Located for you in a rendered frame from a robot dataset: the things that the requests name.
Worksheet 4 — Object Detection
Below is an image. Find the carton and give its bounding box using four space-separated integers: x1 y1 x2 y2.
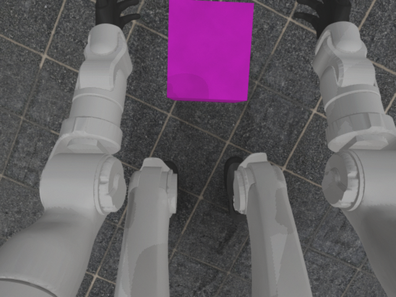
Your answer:
167 0 254 103

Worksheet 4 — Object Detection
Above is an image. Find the robot right upper arm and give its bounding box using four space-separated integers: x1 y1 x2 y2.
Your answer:
321 148 396 297

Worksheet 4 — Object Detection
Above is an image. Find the robot right forearm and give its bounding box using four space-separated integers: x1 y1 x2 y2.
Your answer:
312 21 396 153

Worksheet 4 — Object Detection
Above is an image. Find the robot left foot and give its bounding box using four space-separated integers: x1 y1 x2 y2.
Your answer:
163 161 179 225

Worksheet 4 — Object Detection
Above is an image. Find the robot right hand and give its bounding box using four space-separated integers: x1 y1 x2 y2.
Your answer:
293 0 351 39

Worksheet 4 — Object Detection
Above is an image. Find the robot right foot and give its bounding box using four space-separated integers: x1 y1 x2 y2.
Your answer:
224 157 247 222

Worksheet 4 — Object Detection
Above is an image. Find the robot left upper arm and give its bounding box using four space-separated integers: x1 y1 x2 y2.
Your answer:
0 153 127 297

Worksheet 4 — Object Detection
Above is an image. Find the robot left hand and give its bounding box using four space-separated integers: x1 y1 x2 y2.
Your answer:
95 0 141 30

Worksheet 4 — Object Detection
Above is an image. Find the robot left forearm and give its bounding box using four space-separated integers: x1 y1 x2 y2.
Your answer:
40 24 132 204

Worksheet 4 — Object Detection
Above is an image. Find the robot foot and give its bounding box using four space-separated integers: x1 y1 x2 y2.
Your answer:
163 161 179 225
224 157 247 222

